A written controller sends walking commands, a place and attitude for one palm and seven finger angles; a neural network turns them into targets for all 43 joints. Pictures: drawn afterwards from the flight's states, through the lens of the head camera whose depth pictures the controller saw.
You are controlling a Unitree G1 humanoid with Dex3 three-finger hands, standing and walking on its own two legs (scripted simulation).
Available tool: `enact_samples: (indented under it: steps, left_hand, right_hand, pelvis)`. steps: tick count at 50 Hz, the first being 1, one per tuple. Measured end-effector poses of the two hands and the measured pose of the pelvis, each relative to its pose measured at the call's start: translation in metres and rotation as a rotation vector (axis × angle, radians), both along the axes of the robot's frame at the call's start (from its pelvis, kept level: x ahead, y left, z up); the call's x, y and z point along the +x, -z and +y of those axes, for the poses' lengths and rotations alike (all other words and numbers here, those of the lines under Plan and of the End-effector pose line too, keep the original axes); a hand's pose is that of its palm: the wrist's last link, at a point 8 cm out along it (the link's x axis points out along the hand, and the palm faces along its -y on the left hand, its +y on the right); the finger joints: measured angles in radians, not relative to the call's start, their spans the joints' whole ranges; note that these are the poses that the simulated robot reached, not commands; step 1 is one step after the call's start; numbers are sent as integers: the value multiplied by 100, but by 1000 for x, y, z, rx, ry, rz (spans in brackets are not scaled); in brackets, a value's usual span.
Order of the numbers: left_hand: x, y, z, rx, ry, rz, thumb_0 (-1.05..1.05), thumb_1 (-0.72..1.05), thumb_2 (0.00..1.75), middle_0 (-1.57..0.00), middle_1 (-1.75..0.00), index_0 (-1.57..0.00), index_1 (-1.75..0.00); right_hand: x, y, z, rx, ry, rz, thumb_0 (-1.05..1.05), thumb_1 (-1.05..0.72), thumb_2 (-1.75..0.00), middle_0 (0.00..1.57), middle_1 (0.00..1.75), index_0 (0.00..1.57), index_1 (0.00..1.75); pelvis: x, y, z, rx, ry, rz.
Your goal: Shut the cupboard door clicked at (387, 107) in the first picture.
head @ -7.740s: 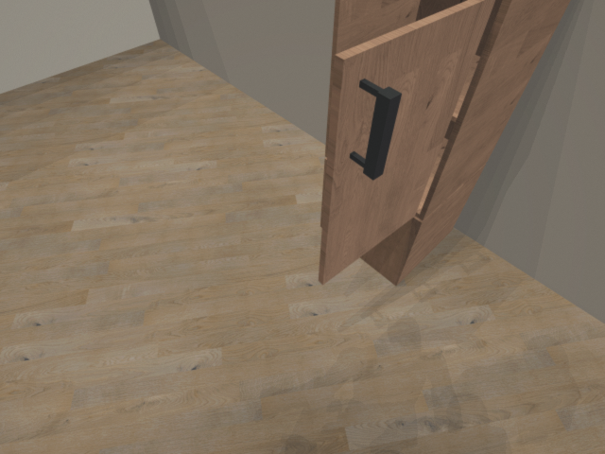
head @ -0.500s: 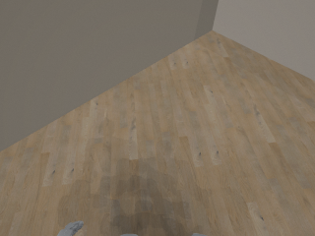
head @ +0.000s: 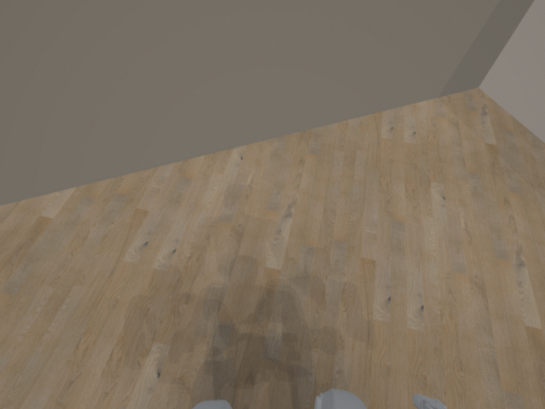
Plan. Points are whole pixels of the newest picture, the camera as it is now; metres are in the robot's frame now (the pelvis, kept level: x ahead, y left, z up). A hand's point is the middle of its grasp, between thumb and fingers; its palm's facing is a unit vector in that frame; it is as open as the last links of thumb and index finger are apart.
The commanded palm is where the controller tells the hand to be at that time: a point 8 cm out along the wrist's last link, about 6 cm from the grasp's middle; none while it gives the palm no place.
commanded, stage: walk to a spot facing it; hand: left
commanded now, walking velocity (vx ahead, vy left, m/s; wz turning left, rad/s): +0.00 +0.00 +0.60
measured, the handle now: out of the picture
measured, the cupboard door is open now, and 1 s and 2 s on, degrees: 86 86 86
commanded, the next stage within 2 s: none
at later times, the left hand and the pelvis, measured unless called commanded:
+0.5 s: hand out of the picture +0.02 +0.17 -0.16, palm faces +0.34 -0.91 -0.23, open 7.3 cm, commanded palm none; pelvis +0.02 -0.03 +0.01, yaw +19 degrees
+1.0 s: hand out of the picture +0.02 +0.17 -0.14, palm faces +0.58 -0.77 -0.27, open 7.4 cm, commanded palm none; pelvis +0.04 -0.05 +0.01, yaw +37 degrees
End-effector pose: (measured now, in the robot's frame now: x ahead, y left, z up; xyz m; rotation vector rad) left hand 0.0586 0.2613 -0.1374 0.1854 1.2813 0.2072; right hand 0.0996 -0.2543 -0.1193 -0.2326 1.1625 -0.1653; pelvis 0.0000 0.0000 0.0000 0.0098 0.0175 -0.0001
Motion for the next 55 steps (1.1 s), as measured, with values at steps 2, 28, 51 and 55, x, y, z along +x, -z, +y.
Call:
enact_samples:
  steps: [2, 28, 51, 55]
  left_hand:
    - [4, -7, 0, 5, -12, -23, 1, 91, 90, -20, -30, -20, -30]
    - [-84, 5, -31, -22, -354, -28, 0, 91, 90, -20, -30, -20, -30]
    - [-82, -32, -62, 58, -579, -122, 0, 90, 90, -20, -30, -20, -30]
    - [-102, -32, -80, 29, -674, -88, 0, 92, 90, -20, -30, -20, -30]
  right_hand:
    - [0, 0, 1, 7, -16, 15, 0, -91, -90, 21, 30, 20, 30]
    - [98, 9, 26, 10, -356, 41, 1, -91, -90, 20, 30, 20, 30]
    - [141, 21, 36, 37, -568, 161, 1, -91, -90, 21, 30, 20, 30]
    - [164, 9, 54, 34, -640, 164, 1, -91, -90, 20, 30, 20, 30]
  pelvis:
    - [1, -3, -2, -4, -17, 2]
    - [16, 6, -19, 10, -380, -1]
    - [46, -9, -45, 15, -654, -3]
    - [58, -17, -40, 32, -725, 4]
